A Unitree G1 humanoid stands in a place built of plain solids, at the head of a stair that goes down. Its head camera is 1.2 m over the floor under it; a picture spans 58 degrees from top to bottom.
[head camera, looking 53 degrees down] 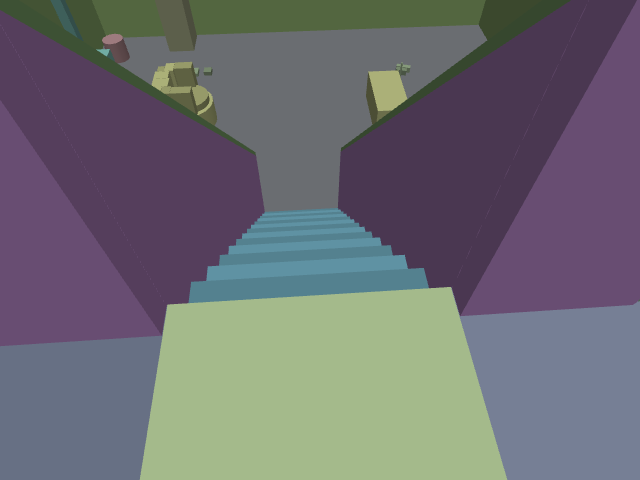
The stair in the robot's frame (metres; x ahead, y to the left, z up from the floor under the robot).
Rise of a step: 0.21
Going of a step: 0.21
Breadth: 0.90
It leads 4 degrees to the left of straight ahead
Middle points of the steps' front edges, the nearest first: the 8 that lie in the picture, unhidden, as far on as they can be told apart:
0.68 0.03 0.00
0.90 0.04 -0.21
1.11 0.06 -0.43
1.32 0.07 -0.64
1.54 0.09 -0.85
1.75 0.10 -1.07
1.96 0.12 -1.28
2.18 0.13 -1.50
